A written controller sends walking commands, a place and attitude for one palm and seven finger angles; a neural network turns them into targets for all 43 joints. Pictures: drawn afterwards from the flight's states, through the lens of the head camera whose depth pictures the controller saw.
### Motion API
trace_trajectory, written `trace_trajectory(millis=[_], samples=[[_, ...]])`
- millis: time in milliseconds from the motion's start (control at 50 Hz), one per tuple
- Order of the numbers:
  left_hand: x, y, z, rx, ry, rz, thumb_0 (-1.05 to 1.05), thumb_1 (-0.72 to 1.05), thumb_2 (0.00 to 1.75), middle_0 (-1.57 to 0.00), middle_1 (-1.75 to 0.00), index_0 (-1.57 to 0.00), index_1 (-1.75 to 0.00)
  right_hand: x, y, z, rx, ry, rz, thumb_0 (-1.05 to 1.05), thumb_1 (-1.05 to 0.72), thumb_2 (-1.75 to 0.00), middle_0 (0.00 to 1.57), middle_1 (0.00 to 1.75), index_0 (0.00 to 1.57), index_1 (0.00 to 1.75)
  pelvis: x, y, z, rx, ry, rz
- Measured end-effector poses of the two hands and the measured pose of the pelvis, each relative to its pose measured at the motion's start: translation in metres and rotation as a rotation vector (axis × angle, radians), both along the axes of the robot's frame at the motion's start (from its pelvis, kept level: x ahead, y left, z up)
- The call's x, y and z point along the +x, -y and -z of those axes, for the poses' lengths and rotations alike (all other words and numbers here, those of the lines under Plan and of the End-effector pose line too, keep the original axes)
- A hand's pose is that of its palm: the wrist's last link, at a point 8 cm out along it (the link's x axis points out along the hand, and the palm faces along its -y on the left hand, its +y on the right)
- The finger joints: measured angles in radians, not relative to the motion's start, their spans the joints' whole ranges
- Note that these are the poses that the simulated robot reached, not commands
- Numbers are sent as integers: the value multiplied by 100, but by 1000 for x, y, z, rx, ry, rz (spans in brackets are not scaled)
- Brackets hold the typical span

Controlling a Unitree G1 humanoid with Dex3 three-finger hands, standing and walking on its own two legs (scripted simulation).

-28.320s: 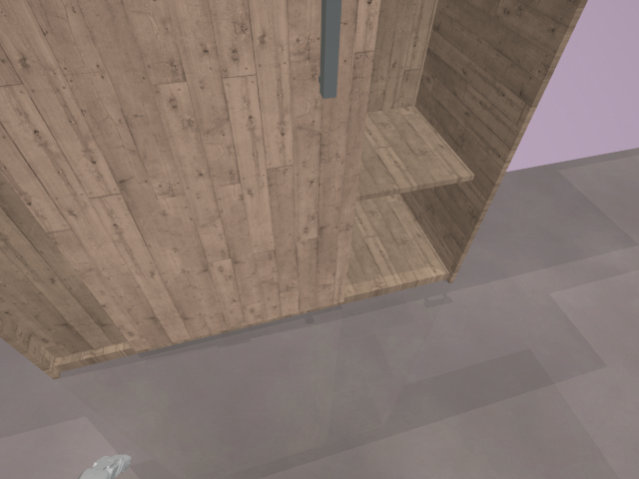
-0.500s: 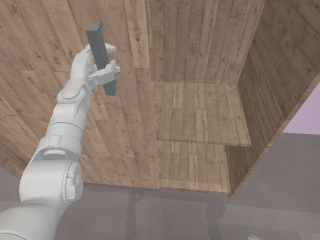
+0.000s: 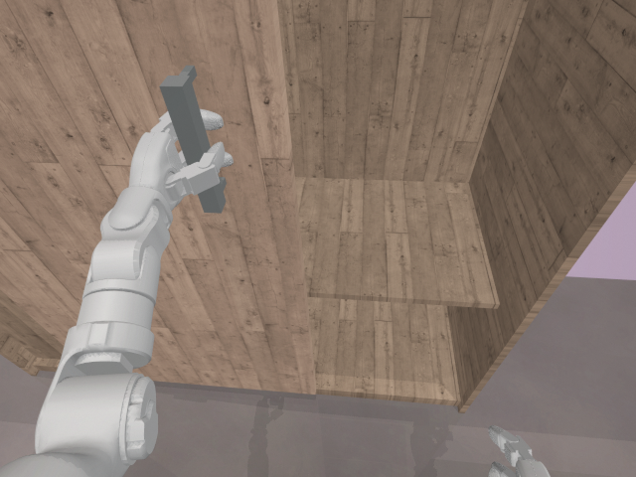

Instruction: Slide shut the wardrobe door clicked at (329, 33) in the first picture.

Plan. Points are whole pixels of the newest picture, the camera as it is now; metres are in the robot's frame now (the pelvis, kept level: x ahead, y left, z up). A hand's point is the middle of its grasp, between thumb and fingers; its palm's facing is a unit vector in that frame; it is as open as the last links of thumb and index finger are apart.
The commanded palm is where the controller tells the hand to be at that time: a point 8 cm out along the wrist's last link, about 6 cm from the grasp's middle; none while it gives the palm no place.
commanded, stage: tug the door sideways, standing still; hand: left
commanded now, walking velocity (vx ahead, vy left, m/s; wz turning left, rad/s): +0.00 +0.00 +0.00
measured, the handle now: (202, 143) +0.48 +0.15 +0.20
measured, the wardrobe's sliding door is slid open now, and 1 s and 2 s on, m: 0.44 0.43 0.34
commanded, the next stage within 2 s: step sideways, sliding the door along in 0.76 s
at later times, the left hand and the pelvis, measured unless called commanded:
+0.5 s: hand (214, 168) +0.43 +0.12 +0.19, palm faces +0.00 -1.00 -0.05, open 6.0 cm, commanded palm +0.41 +0.12 +0.20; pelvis -0.01 +0.01 +0.00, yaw +5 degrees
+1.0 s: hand (218, 170) +0.43 +0.12 +0.19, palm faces +0.00 -0.98 -0.18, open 6.4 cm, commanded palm +0.42 +0.15 +0.20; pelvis -0.02 +0.02 -0.01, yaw +3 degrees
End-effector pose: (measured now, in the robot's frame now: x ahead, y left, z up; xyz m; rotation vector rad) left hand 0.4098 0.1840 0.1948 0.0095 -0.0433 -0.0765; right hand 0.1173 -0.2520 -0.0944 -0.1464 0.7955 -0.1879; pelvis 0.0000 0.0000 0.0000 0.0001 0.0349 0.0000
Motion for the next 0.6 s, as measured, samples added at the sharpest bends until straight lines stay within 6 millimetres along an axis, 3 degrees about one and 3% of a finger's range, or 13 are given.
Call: trace_trajectory(millis=[120, 220, 400, 600], samples=[[0, 1, -2, 5, -22, -28, 0, 70, 81, -39, -140, -36, -140, 24, -9, 4, -11, -25, -77, 1, -90, -89, 20, 30, 20, 30, 0, -2, 1, -2, -8, -43], [-2, 3, -2, 15, -33, -61, 0, 70, 83, -39, -140, -35, -140, 30, -21, 10, 6, -43, -119, 1, -90, -89, 20, 30, 20, 30, -2, -4, 2, -1, -14, -63], [-4, 5, -3, 35, -29, -83, 0, 72, 81, -37, -140, -29, -140, 11, -41, 21, 47, -89, -149, 1, -90, -89, 20, 30, 20, 30, -8, -10, 3, 0, -10, -77], [-4, 8, -2, 53, -10, -74, -1, 73, 80, -39, -140, -27, -140, -14, -49, 32, 55, -151, -167, 1, -90, -89, 20, 30, 20, 30, -10, -20, 4, -4, -18, -91]])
